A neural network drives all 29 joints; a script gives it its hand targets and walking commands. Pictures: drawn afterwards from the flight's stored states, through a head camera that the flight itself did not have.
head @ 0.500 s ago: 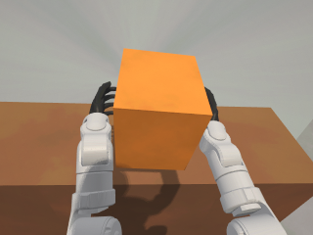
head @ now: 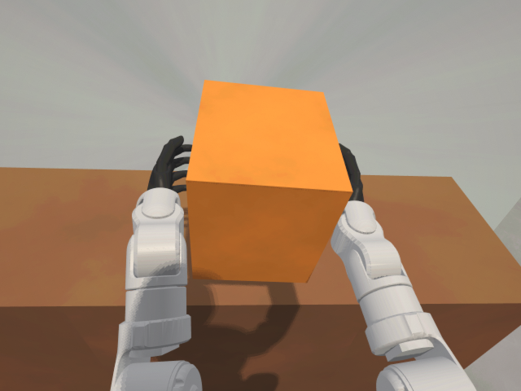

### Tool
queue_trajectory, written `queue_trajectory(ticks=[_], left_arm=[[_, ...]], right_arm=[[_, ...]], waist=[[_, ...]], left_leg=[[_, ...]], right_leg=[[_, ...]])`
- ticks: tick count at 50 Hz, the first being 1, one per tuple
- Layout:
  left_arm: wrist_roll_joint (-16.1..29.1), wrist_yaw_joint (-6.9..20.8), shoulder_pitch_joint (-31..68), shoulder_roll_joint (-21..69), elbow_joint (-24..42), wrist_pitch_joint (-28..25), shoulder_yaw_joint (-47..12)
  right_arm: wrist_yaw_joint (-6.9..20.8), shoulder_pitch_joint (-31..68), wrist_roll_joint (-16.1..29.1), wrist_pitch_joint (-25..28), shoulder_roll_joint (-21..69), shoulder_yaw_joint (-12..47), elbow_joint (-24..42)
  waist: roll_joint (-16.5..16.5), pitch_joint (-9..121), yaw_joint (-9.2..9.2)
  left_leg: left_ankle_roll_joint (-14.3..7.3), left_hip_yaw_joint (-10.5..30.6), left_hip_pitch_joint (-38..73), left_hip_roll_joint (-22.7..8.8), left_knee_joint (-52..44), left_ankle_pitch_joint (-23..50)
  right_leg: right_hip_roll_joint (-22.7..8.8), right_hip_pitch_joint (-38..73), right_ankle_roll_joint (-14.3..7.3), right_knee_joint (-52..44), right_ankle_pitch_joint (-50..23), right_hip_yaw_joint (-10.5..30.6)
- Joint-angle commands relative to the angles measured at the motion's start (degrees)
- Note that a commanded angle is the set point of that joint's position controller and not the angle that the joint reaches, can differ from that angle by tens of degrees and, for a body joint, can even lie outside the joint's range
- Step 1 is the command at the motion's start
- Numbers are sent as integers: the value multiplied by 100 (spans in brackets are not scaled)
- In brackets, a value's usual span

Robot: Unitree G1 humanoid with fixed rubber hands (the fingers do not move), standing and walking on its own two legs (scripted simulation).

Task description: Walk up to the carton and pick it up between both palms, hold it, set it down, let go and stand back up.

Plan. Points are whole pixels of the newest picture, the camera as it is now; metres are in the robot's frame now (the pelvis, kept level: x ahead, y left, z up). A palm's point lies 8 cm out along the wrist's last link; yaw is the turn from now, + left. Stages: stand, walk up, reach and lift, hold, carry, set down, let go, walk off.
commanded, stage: hold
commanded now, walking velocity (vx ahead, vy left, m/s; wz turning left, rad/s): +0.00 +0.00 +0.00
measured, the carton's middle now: (257, 185) +0.38 +0.02 +0.17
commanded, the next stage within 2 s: none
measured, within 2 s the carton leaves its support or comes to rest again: neither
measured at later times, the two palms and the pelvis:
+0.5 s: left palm (163, 191) +0.35 +0.15 +0.18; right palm (347, 198) +0.35 -0.12 +0.16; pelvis +0.00 +0.00 +0.00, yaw +0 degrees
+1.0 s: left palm (165, 190) +0.36 +0.15 +0.18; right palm (348, 197) +0.35 -0.12 +0.17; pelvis +0.00 +0.00 +0.00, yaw +0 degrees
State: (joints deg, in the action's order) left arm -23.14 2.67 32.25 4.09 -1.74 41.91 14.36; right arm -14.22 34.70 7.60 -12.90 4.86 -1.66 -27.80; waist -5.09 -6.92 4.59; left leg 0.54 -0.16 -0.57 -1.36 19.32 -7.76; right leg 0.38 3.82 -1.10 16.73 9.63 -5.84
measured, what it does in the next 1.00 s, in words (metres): stands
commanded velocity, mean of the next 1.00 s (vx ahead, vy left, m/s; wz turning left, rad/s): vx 0.00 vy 0.00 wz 0.00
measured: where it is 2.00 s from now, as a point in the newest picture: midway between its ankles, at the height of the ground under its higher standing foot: outside the picture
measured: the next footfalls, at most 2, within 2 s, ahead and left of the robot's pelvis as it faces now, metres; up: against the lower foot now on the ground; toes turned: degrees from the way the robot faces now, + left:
none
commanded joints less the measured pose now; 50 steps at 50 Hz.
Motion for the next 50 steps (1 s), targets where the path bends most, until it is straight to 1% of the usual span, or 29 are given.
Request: queue_trajectory(ticks=[1,3,5,6,7,8,9,10,12,15,17,19,22,23,27,30,31,32,34,36,37,38,40,41,43,45,46,48,50], left_arm=[[967,709,3424,2798,525,-380,-2652],[926,699,3400,2742,482,-362,-2564],[853,737,3273,2675,520,-336,-2437],[791,783,3183,2633,311,-277,-2320],[742,811,3218,2622,338,-256,-2284],[782,831,3219,2689,357,-236,-2347],[801,826,3338,2667,408,-250,-2349],[787,820,3314,2657,427,-261,-2307],[926,784,3377,2725,655,-314,-2522],[932,771,3392,2682,647,-347,-2519],[861,795,3378,2661,490,-314,-2432],[923,760,3559,2752,565,-346,-2568],[798,754,3428,2686,340,-288,-2374],[836,764,3512,2723,409,-291,-2406],[988,728,3657,2786,509,-361,-2582],[925,736,3340,2753,404,-345,-2502],[917,745,3380,2720,363,-346,-2484],[828,764,3275,2652,186,-310,-2348],[849,778,3467,2645,443,-328,-2379],[788,789,3500,2637,375,-329,-2266],[764,804,3417,2611,290,-309,-2197],[796,808,3443,2655,324,-317,-2284],[820,788,3608,2674,456,-350,-2316],[793,776,3526,2633,417,-343,-2266],[911,765,3557,2704,510,-381,-2445],[867,752,3506,2703,346,-366,-2428],[911,741,3566,2761,537,-388,-2513],[841,755,3452,2684,450,-347,-2427],[862,775,3393,2696,465,-333,-2432]], right_arm=[[669,4279,225,432,2434,2101,1783],[685,4254,247,421,2375,2085,1655],[690,4041,210,388,2399,2045,1529],[684,4089,183,369,2320,1997,1481],[675,4002,180,339,2313,1951,1392],[673,4145,204,387,2351,1986,1600],[669,4177,231,380,2327,1982,1539],[666,4189,229,389,2368,2030,1565],[654,4330,329,467,2429,2190,1888],[626,4283,322,439,2468,2256,1856],[622,4292,264,407,2436,2182,1751],[667,4273,221,419,2414,2047,1646],[732,4145,107,385,2345,1863,1383],[739,4218,102,419,2357,1831,1467],[738,4444,131,514,2416,1878,1734],[674,4364,196,490,2422,2053,1753],[656,4405,222,472,2435,2091,1769],[652,4291,189,414,2372,2021,1536],[676,4187,194,407,2365,2019,1455],[707,4204,142,395,2408,1941,1322],[712,4252,144,418,2416,1970,1409],[714,4253,144,441,2394,1947,1442],[724,4350,159,476,2435,1955,1488],[726,4271,167,470,2437,1972,1434],[694,4445,203,551,2449,2058,1720],[683,4416,185,517,2435,2041,1657],[686,4292,184,508,2471,1988,1609],[708,4123,143,453,2350,1920,1442],[709,4219,163,483,2388,1988,1617]], waist=[[777,2526,108],[745,2455,62],[608,2282,92],[552,2086,58],[585,2060,77],[630,2203,66],[671,2242,93],[621,2254,32],[647,2680,66],[569,2593,72],[613,2349,39],[785,2382,119],[710,2038,83],[726,2209,91],[698,2655,158],[628,2661,97],[626,2610,79],[599,2271,74],[632,2392,92],[540,2173,60],[501,2150,-4],[587,2276,46],[671,2439,0],[652,2339,-1],[621,2646,39],[643,2448,34],[696,2519,127],[702,2321,118],[642,2442,96]], left_leg=[[10,-227,1054,237,-68,1110],[6,-239,1052,227,-105,1042],[-23,-255,1038,230,-158,1025],[-47,-271,976,238,-209,889],[-41,-297,915,242,-246,830],[-15,-299,905,253,-187,960],[-5,-293,917,256,-168,968],[-28,-314,930,261,-154,1029],[18,-288,1116,271,10,1472],[-7,-267,1145,281,14,1435],[-49,-298,933,295,-96,1032],[-6,-267,913,251,-167,819],[-44,-292,836,204,-294,569],[-46,-304,807,216,-285,557],[-18,-268,1050,220,-124,873],[-30,-268,1112,253,-45,1131],[-41,-275,1043,269,-55,1070],[-75,-286,918,271,-151,845],[-30,-295,924,255,-167,939],[-70,-316,896,243,-255,767],[-109,-335,850,258,-263,724],[-80,-329,857,257,-236,764],[-61,-336,897,259,-197,832],[-73,-343,916,259,-175,941],[-33,-309,1102,264,-50,1167],[-56,-316,1064,274,-96,977],[-28,-284,1047,252,-116,975],[-30,-287,1009,224,-191,861],[-45,-302,1015,247,-155,936]], right_leg=[[157,26,329,-205,-876,-137],[154,-32,313,-234,-732,-139],[145,16,345,-249,-805,-137],[137,21,342,-293,-713,-124],[137,89,345,-290,-669,-113],[147,112,339,-262,-790,-120],[141,117,343,-260,-783,-111],[149,150,356,-257,-834,-122],[193,238,351,-182,-1239,-131],[167,197,382,-197,-1287,-126],[121,171,385,-233,-1025,-104],[123,22,334,-233,-676,-127],[139,-92,293,-292,-316,-154],[136,-22,298,-288,-303,-153],[149,-51,329,-248,-609,-160],[157,118,356,-215,-1027,-126],[142,153,374,-219,-1016,-123],[128,113,377,-258,-845,-122],[155,149,359,-223,-784,-144],[145,42,357,-285,-589,-152],[123,87,358,-310,-596,-124],[122,94,341,-283,-663,-112],[127,112,341,-248,-669,-114],[124,125,343,-252,-783,-110],[155,97,359,-213,-1015,-134],[136,18,346,-272,-825,-125],[146,35,341,-239,-811,-144],[142,-1,326,-271,-620,-153],[141,59,338,-255,-776,-142]])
